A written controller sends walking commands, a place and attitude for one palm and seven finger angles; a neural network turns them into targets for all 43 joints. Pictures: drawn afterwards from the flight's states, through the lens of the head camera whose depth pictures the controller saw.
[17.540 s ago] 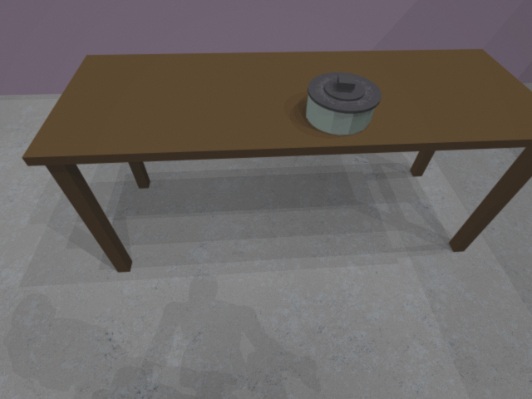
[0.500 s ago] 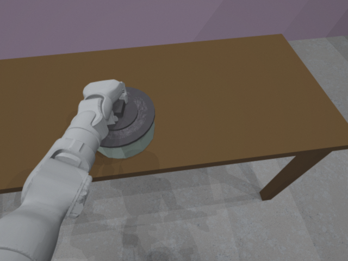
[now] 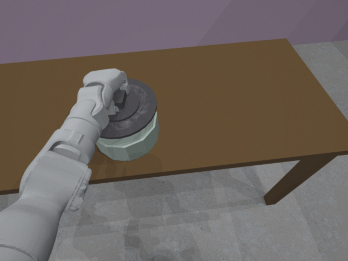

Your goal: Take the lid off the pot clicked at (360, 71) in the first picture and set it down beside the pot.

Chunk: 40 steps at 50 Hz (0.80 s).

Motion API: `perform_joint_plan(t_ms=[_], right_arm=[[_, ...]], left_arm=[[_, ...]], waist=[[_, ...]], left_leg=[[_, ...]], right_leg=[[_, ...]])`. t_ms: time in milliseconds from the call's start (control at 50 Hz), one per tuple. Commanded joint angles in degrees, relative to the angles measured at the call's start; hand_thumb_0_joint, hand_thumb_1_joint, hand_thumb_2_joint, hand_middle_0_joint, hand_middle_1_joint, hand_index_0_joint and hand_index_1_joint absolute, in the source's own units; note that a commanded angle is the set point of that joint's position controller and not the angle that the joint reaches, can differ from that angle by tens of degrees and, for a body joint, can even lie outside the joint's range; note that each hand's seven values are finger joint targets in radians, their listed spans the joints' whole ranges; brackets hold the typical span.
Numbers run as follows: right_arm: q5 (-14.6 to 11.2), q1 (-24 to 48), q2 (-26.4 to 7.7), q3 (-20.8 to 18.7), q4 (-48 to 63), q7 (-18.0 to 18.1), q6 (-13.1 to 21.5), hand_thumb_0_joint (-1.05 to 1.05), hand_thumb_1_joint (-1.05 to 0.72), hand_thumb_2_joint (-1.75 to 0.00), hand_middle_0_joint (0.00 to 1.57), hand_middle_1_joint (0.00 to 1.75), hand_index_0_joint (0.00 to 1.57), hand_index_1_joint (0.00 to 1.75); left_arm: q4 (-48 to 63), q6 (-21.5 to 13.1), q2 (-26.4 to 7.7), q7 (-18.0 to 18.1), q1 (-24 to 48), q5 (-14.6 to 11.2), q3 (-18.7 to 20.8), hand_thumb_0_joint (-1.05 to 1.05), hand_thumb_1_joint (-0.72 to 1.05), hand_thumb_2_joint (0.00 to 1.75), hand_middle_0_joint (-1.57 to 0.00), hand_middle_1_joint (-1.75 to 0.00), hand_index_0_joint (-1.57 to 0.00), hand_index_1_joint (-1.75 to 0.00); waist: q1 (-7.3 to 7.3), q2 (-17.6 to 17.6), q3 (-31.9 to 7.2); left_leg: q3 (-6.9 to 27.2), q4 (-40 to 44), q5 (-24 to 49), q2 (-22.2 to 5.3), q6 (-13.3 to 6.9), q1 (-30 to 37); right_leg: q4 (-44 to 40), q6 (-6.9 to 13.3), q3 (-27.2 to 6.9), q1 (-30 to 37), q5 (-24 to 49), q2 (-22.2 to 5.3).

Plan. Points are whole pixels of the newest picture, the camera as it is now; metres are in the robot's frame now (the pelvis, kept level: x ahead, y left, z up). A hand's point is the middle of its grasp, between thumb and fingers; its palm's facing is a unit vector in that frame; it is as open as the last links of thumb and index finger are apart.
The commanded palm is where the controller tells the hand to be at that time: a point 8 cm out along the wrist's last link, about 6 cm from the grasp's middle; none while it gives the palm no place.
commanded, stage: lift the lid straight up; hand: left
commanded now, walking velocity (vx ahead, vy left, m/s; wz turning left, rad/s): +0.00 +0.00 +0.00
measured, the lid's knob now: (116, 98) +0.51 +0.12 +0.06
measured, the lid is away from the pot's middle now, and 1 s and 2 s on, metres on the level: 0.01 0.01 0.07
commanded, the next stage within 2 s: move the lid sideways beside the pot in 1.26 s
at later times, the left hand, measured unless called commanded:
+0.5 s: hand (105, 89) +0.49 +0.13 +0.12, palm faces -0.31 -0.06 -0.95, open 8.3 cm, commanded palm +0.48 +0.13 +0.20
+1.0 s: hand (103, 74) +0.48 +0.12 +0.17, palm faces -0.26 -0.06 -0.96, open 8.3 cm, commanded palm +0.47 +0.12 +0.24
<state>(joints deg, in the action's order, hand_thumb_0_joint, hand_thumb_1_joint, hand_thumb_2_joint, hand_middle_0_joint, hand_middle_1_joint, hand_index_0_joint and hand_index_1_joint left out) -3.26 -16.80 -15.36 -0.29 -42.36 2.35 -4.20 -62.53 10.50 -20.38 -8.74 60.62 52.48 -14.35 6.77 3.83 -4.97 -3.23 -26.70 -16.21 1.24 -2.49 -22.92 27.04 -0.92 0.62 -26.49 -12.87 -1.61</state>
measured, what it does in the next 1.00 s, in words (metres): stands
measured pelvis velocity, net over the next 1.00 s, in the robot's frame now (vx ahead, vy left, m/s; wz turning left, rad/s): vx -0.01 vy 0.00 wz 0.01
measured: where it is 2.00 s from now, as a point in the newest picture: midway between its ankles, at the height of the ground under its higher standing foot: outside the picture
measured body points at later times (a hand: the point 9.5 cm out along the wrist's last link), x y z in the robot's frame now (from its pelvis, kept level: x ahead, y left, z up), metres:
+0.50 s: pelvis +0.00 +0.00 +0.00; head +0.05 -0.02 +0.45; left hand +0.50 +0.13 +0.17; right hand +0.06 -0.26 -0.14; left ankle -0.04 +0.09 -0.74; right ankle -0.01 -0.13 -0.74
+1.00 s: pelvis -0.01 +0.00 +0.00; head +0.04 -0.03 +0.45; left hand +0.49 +0.12 +0.22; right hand +0.07 -0.26 -0.14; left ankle -0.04 +0.09 -0.74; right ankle -0.01 -0.13 -0.74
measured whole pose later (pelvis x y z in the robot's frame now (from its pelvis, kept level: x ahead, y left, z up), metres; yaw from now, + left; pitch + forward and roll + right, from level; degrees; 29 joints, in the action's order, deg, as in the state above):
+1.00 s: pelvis -0.01 +0.00 +0.00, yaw +1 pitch +9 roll +0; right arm -3.2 -14.7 -15.7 1.0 -41.3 1.7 -3.2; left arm -58.3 14.4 -21.1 -16.9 68.2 51.9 -15.6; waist 5.4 4.3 -4.2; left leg -2.7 -23.8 -14.4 2.2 -2.6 -18.5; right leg 25.8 -1.0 1.0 -22.6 -12.2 -2.5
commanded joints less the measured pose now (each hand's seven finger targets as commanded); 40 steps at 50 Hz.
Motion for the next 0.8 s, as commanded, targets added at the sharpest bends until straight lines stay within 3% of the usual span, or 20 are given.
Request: perform_joint_plan(t_ms=[0,20,40,60,80,120,140,220,260,300,320,360,420,460,520,540,620,680,740,780], right_arm=[[-0.1,-2.7,-7.8,-2.1,4.2,0.4,1.5,0.00,-0.90,-0.90,0.20,0.30,0.20,0.30],[-0.1,-2.7,-7.8,-2.2,4.1,0.4,1.5,0.00,-0.90,-0.90,0.20,0.30,0.20,0.30],[0.0,-2.7,-8.0,-2.2,4.1,0.5,1.5,0.00,-0.90,-0.90,0.20,0.30,0.20,0.30],[0.1,-2.4,-7.8,-2.1,4.9,0.5,1.7,0.00,-0.90,-0.90,0.20,0.30,0.20,0.30],[0.0,-2.0,-7.3,-2.1,5.2,0.5,1.9,0.00,-0.90,-0.90,0.20,0.30,0.20,0.30],[-0.1,-2.1,-7.9,-2.0,4.1,0.5,1.2,0.00,-0.90,-0.90,0.20,0.30,0.20,0.30],[-0.2,-2.0,-8.0,-1.9,4.2,0.5,1.1,0.00,-0.90,-0.90,0.20,0.30,0.20,0.30],[-0.1,-1.6,-7.7,-1.8,4.7,0.6,2.0,0.00,-0.90,-0.90,0.20,0.30,0.20,0.30],[0.0,-1.6,-7.7,-1.7,5.1,0.6,2.1,0.00,-0.90,-0.90,0.20,0.30,0.20,0.30],[-0.1,-1.4,-7.5,-1.7,4.6,0.6,1.9,0.00,-0.90,-0.90,0.20,0.30,0.20,0.30],[-0.2,-1.6,-7.8,-1.7,4.4,0.5,1.9,0.00,-0.90,-0.90,0.20,0.30,0.20,0.30],[0.0,-0.9,-7.8,-1.6,5.4,0.4,2.2,0.00,-0.90,-0.90,0.20,0.30,0.20,0.30],[-0.2,-0.7,-7.7,-1.6,4.8,0.2,1.7,0.00,-0.90,-0.90,0.20,0.30,0.20,0.30],[-0.1,-0.5,-8.1,-1.4,5.2,0.3,1.9,0.00,-0.90,-0.90,0.20,0.30,0.20,0.30],[-0.1,-0.3,-7.4,-1.4,5.6,0.4,2.4,0.00,-0.90,-0.90,0.20,0.30,0.20,0.30],[0.0,-0.4,-7.5,-1.6,5.7,0.5,2.5,0.00,-0.90,-0.90,0.20,0.30,0.20,0.30],[-0.2,0.2,-7.8,-1.1,5.5,0.2,2.0,0.00,-0.90,-0.90,0.20,0.30,0.20,0.30],[-0.1,0.7,-7.2,-1.3,6.3,0.1,2.9,0.00,-0.90,-0.90,0.20,0.30,0.20,0.30],[0.0,0.3,-7.7,-1.2,6.0,0.1,2.6,0.00,-0.90,-0.90,0.20,0.30,0.20,0.30],[-0.2,1.0,-7.4,-1.0,6.0,0.0,2.7,0.00,-0.90,-0.90,0.20,0.30,0.20,0.30]], left_arm=[[12.5,0.8,-11.6,2.0,33.7,0.2,2.5,0.00,0.64,0.99,-0.99,-1.15,-0.72,-1.06],[11.9,1.0,-11.3,1.8,33.5,0.0,2.4,0.00,0.64,0.99,-0.99,-1.15,-0.72,-1.06],[13.2,0.7,-14.1,1.6,34.6,-0.1,4.6,0.00,0.64,0.99,-0.99,-1.15,-0.72,-1.06],[16.6,0.2,-15.7,1.7,36.2,0.2,5.3,0.00,0.64,0.99,-0.99,-1.15,-0.72,-1.06],[16.4,0.1,-13.0,1.4,35.4,0.4,3.1,0.00,0.64,0.99,-0.99,-1.15,-0.72,-1.06],[10.9,1.5,-13.0,1.0,32.4,1.1,3.3,0.00,0.64,0.99,-0.99,-1.15,-0.72,-1.06],[11.0,1.6,-12.5,0.8,33.4,0.6,3.0,0.00,0.64,0.99,-0.99,-1.15,-0.72,-1.06],[14.1,1.4,-11.9,0.2,37.3,0.0,2.0,0.00,0.64,0.99,-0.99,-1.15,-0.72,-1.06],[16.4,0.9,-14.6,-0.1,38.6,0.0,3.8,0.00,0.64,0.99,-0.99,-1.15,-0.72,-1.06],[12.9,1.7,-11.5,-0.4,36.8,0.6,1.5,0.00,0.64,0.99,-0.99,-1.15,-0.72,-1.06],[12.6,2.0,-12.3,-0.4,37.2,0.8,2.0,0.00,0.64,0.99,-0.99,-1.15,-0.72,-1.06],[16.6,1.4,-15.3,-0.5,38.8,0.0,4.6,0.00,0.64,0.99,-0.99,-1.15,-0.72,-1.06],[12.1,2.8,-10.7,-1.4,36.8,0.6,0.8,0.00,0.64,0.99,-0.99,-1.15,-0.72,-1.06],[15.4,2.5,-14.6,-1.6,40.3,0.0,3.6,0.00,0.64,0.99,-0.99,-1.15,-0.72,-1.06],[16.9,2.1,-13.3,-2.2,41.2,0.3,2.2,0.00,0.64,0.99,-0.99,-1.15,-0.72,-1.06],[16.0,2.0,-14.6,-2.4,39.8,0.4,3.7,0.00,0.64,0.99,-0.99,-1.15,-0.72,-1.06],[12.6,3.6,-13.5,-2.8,38.5,0.4,2.6,0.00,0.64,0.99,-0.99,-1.15,-0.72,-1.06],[17.0,2.8,-12.3,-3.3,41.9,0.4,1.3,0.00,0.64,0.99,-0.99,-1.15,-0.72,-1.06],[14.6,3.3,-14.9,-3.8,39.7,0.2,3.9,0.00,0.64,0.99,-0.99,-1.15,-0.72,-1.06],[16.3,3.6,-12.7,-4.0,43.0,0.4,1.3,0.00,0.64,0.99,-0.99,-1.15,-0.72,-1.06]], waist=[[1.03,-2.8,-25.8],[1.15,-2.8,-25.4],[0.76,-4.1,-26.6],[0.28,-2.5,-29.5],[0.45,-1.6,-29.7],[0.73,-5.4,-24.2],[0.85,-4.8,-23.8],[1.03,-2.8,-26.2],[0.57,-3.2,-28.1],[0.92,-3.8,-25.5],[0.91,-3.7,-24.5],[-0.10,-3.7,-27.9],[0.79,-4.6,-24.0],[0.45,-4.6,-25.5],[0.36,-2.8,-27.2],[0.04,-4.5,-27.4],[0.02,-5.9,-23.5],[0.05,-2.9,-26.8],[-0.48,-5.0,-25.9],[0.00,-4.7,-25.4]], left_leg=[[2.9,-0.4,27.4,-0.1,-1.1,14.1],[2.8,-0.6,27.3,-0.1,-1.2,14.3],[2.7,-0.6,28.0,-0.1,-1.4,13.9],[2.9,-0.3,28.6,0.1,-1.4,15.1],[3.1,-0.5,29.8,0.1,-1.3,16.3],[2.9,-0.1,27.5,-0.3,-1.2,13.5],[2.7,0.2,26.7,-0.1,-1.3,12.8],[3.3,0.2,26.7,0.1,-1.2,15.8],[3.4,0.2,27.8,0.1,-1.3,16.1],[3.4,0.3,27.4,0.0,-1.1,15.6],[3.4,0.4,26.9,-0.2,-1.0,15.4],[3.5,0.4,28.2,0.1,-1.2,16.0],[3.2,0.5,27.2,-0.1,-1.1,15.2],[3.3,1.0,25.3,0.2,-1.2,14.7],[3.6,0.8,28.2,0.2,-1.1,17.1],[3.7,0.4,29.4,0.1,-1.3,16.9],[3.3,1.8,24.4,0.3,-1.1,14.3],[3.8,1.2,27.2,0.3,-1.1,17.9],[3.8,1.3,28.0,0.3,-1.1,16.3],[3.8,1.9,26.5,0.4,-1.1,16.4]], right_leg=[[0.6,2.4,1.4,11.3,24.9,2.1],[0.5,2.4,1.4,10.9,24.8,2.1],[0.5,2.4,1.1,12.9,26.2,2.0],[0.7,2.3,0.8,14.6,27.0,1.9],[0.7,2.3,1.0,13.8,26.9,1.9],[0.2,2.3,1.5,12.0,25.1,2.1],[0.0,2.5,1.4,11.9,24.8,2.1],[0.2,2.4,1.3,11.7,24.0,1.9],[0.2,2.3,1.0,13.7,25.6,1.8],[0.1,2.4,1.5,11.8,24.1,1.9],[0.0,2.4,1.6,11.1,23.4,2.0],[0.3,2.4,1.1,14.3,25.7,1.7],[-0.2,2.3,1.5,11.5,24.0,1.9],[-0.2,2.4,1.2,13.5,24.2,1.7],[0.0,2.4,1.3,13.4,25.0,1.5],[-0.1,2.4,1.1,14.0,25.8,1.6],[-0.6,2.4,1.5,13.3,23.0,1.7],[-0.3,2.5,1.3,13.2,23.7,1.5],[-0.6,2.5,1.1,14.4,24.8,1.5],[-0.5,2.4,1.4,14.0,24.1,1.5]])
